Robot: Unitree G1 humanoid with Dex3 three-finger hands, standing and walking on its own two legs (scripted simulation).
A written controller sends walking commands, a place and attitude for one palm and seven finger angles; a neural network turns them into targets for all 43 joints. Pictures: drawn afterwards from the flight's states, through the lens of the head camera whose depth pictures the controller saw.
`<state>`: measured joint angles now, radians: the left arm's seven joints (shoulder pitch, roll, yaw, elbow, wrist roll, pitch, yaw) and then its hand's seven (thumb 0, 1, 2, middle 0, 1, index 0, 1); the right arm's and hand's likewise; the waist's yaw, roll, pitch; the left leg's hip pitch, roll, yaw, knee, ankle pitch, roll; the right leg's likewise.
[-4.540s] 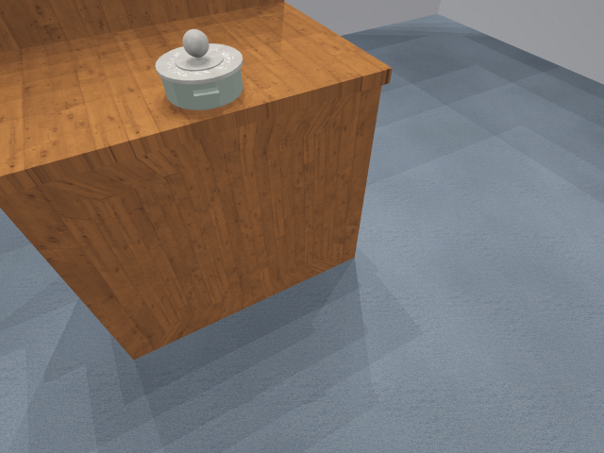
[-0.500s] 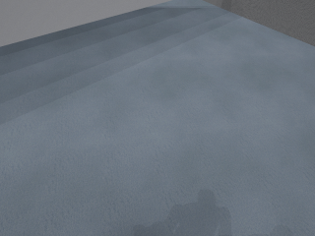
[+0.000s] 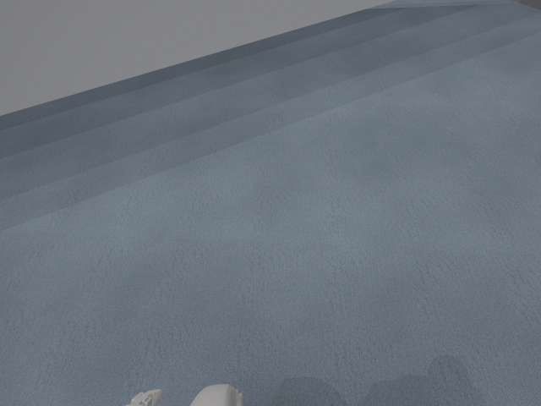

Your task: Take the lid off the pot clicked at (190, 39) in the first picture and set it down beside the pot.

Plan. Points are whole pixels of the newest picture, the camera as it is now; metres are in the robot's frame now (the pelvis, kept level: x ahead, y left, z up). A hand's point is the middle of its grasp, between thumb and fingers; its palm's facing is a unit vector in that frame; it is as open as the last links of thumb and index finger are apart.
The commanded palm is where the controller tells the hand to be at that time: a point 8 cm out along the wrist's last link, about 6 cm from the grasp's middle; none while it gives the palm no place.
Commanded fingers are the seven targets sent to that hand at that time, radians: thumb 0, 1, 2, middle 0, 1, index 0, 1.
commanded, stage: turn to face it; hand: left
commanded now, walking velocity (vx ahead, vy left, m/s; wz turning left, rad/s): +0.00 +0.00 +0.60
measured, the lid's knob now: out of the picture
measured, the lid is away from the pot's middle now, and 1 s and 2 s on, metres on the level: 0.00 0.00 0.00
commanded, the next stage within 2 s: none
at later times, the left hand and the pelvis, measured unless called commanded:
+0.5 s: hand out of the picture -0.01 +0.28 -0.17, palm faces +0.36 -0.90 -0.25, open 7.4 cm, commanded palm none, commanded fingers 0.00 0.90 0.90 -0.20 -0.30 -0.20 -0.30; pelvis +0.00 +0.05 +0.00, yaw +18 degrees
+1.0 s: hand out of the picture +0.00 +0.22 -0.14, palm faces +0.55 -0.78 -0.29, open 7.4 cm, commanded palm none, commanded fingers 0.00 0.90 0.90 -0.20 -0.30 -0.20 -0.30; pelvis +0.03 +0.01 +0.00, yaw +36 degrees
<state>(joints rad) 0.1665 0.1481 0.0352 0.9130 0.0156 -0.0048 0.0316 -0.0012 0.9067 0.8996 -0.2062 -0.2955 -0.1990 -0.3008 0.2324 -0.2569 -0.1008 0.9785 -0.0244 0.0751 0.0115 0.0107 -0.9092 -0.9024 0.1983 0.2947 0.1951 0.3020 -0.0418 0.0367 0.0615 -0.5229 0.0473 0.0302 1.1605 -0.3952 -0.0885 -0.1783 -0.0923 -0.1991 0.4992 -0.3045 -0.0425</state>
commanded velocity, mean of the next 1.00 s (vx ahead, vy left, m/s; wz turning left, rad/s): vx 0.00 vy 0.00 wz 0.60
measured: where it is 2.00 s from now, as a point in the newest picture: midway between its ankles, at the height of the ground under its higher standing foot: outside the picture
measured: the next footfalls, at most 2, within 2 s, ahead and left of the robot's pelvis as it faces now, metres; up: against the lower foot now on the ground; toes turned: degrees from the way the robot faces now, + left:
left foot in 0.28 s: +0.02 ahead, +0.15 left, +0.00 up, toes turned +18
right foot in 0.74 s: +0.10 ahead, -0.08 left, +0.00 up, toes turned +24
